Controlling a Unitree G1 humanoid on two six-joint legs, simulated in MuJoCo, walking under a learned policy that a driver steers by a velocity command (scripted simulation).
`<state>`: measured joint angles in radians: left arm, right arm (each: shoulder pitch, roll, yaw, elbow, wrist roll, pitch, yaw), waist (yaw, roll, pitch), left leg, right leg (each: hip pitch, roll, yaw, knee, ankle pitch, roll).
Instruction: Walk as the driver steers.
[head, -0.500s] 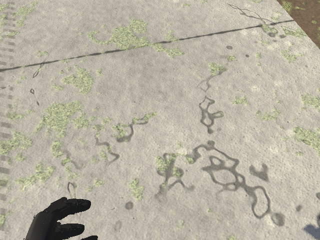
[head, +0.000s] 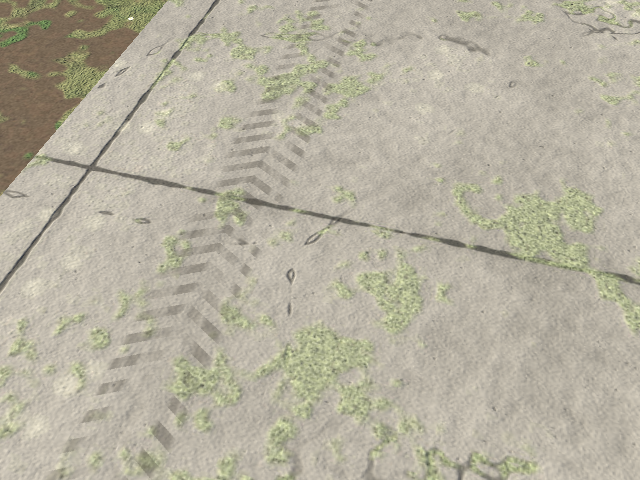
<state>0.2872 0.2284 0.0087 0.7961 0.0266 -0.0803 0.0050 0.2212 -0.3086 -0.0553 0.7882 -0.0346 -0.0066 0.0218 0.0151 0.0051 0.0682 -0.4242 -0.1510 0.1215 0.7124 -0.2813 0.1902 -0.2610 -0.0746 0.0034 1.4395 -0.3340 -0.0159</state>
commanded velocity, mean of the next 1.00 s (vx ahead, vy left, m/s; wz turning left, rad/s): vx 1.00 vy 0.00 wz -0.48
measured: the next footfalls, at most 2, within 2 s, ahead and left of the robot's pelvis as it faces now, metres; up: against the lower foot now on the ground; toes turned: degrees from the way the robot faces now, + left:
right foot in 0.36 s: +0.53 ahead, -0.11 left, +0.00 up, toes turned -13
left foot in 0.80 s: +0.99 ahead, -0.12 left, +0.00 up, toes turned -31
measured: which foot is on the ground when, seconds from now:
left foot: down 0.00-0.36, up 0.38-0.78, down 0.80-1.00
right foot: up 0.00-0.34, down 0.36-0.78, up 0.80-1.00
